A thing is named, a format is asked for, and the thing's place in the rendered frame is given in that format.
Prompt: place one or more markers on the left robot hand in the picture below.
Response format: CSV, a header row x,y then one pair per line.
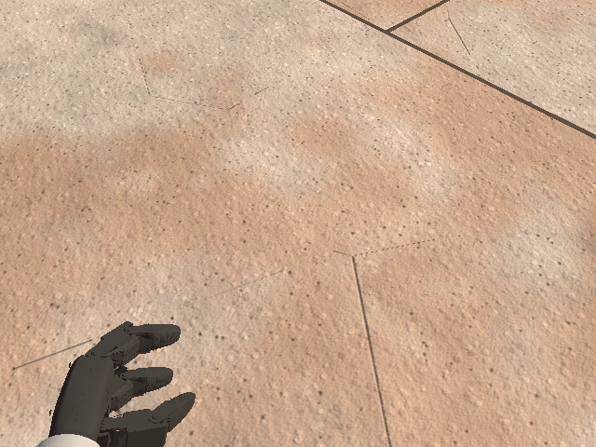
x,y
94,387

